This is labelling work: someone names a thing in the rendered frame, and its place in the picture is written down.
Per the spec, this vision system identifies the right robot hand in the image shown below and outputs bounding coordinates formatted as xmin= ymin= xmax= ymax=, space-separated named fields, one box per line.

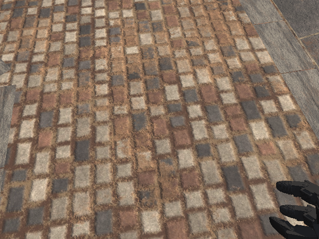
xmin=269 ymin=179 xmax=319 ymax=239

